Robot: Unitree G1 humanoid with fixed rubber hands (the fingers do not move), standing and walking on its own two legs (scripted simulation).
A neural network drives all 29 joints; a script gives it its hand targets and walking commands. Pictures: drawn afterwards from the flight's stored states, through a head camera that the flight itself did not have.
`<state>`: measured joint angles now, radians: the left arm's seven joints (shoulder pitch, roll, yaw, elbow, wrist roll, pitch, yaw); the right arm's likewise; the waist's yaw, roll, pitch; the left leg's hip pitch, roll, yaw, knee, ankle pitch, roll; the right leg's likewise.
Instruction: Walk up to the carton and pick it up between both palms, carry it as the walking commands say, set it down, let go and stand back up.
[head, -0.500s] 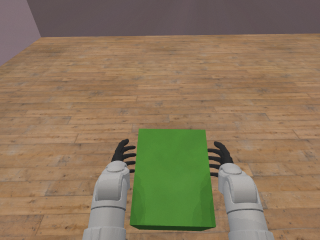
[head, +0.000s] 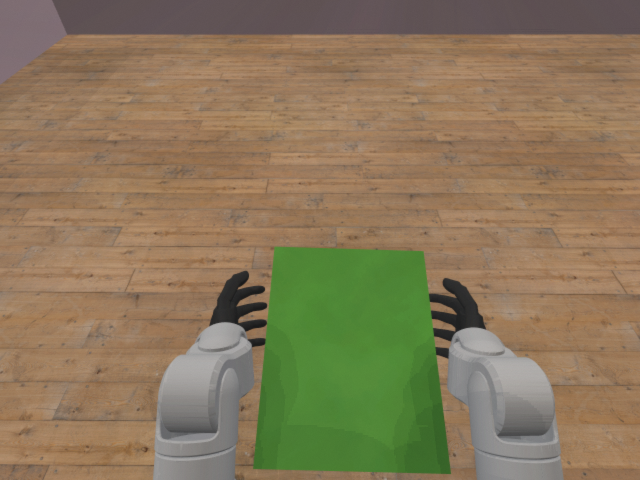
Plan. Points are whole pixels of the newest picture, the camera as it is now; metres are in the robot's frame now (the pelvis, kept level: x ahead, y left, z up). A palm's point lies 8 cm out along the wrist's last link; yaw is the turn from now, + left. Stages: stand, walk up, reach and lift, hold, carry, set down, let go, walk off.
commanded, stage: carry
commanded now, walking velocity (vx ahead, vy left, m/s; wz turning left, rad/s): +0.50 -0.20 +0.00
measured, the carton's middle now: (344, 364) +0.29 +0.00 +0.00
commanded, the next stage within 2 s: none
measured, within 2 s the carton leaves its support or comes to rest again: neither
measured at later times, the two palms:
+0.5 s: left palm (325, 174) +0.58 +0.03 +0.09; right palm (479, 172) +0.60 -0.23 +0.08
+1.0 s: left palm (359, 78) +0.93 -0.04 +0.10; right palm (477, 78) +0.93 -0.30 +0.11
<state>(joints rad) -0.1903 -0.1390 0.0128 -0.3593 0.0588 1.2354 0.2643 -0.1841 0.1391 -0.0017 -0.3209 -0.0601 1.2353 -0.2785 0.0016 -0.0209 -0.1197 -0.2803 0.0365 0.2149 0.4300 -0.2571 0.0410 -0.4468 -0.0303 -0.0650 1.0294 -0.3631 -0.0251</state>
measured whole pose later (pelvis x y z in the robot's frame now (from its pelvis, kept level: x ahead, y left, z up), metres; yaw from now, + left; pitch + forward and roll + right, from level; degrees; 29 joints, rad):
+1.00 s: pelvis +0.65 -0.18 +0.01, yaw +1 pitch +5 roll -3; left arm -0.21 -0.14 0.01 -0.40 0.09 1.20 0.27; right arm -0.19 0.14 0.01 -0.39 -0.06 1.23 -0.25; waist -0.01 0.00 -0.05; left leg -0.03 0.17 0.24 0.26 -0.29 -0.07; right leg -0.58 -0.09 -0.13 0.60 -0.12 -0.01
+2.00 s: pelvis +0.86 -0.28 -0.01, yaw -26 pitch +4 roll +1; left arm -0.24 -0.15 0.02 -0.34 0.09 1.22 0.23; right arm -0.22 0.14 -0.03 -0.35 -0.08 1.24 -0.26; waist -0.01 0.00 0.00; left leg -0.60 0.10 0.09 1.09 -0.51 -0.08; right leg -0.42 -0.01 -0.03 0.59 -0.23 -0.03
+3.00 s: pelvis +0.64 -0.06 -0.01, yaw -60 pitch +5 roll +1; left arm -0.25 -0.15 0.04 -0.36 0.10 1.20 0.25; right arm -0.25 0.15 -0.01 -0.35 -0.08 1.21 -0.27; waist -0.02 -0.05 -0.04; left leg -0.36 -0.01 0.06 0.68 -0.46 -0.05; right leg -0.52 0.04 0.12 0.43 0.01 0.02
